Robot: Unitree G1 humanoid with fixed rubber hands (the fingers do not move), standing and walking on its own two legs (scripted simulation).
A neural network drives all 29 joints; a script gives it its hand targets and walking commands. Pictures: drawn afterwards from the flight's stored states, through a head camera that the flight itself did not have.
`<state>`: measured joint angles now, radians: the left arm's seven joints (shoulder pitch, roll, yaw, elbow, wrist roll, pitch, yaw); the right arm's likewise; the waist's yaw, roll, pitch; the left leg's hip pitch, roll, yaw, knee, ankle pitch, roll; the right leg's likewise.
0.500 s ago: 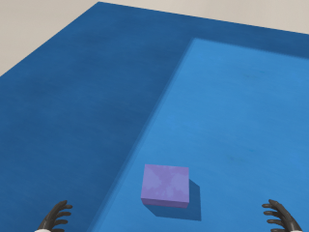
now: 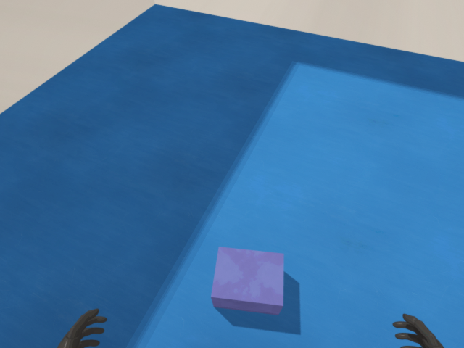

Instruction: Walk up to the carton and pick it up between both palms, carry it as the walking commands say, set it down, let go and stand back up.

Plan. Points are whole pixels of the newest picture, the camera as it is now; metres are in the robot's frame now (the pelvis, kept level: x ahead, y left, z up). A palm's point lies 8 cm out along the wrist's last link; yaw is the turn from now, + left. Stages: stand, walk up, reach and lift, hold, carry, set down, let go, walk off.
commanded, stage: stand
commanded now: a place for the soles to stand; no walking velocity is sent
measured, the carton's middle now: (248, 280) +0.43 -0.02 -0.69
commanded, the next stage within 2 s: reach and lift in 0.10 s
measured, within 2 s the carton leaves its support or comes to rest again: neither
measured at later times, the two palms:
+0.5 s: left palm (126, 303) +0.21 +0.25 -0.15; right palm (393, 338) +0.16 -0.28 -0.16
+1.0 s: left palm (145, 258) +0.32 +0.25 -0.19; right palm (355, 272) +0.30 -0.25 -0.19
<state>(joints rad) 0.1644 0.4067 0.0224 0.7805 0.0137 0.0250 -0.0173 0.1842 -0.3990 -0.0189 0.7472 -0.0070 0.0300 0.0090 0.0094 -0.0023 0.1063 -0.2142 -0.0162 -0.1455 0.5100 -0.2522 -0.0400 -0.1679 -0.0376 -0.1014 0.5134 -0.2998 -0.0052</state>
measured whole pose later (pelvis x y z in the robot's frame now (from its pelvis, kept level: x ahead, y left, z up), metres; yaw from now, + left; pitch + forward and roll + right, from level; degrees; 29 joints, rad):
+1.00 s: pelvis -0.06 +0.02 -0.10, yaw -6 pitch +28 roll +0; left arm -0.56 0.34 0.20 0.70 -0.09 0.24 -0.09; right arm -0.64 -0.30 -0.16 0.75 0.03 0.25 -0.01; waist 0.04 -0.01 0.00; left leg -1.24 0.00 -0.05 1.13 -0.39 -0.04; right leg -1.24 0.00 0.01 1.13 -0.39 0.01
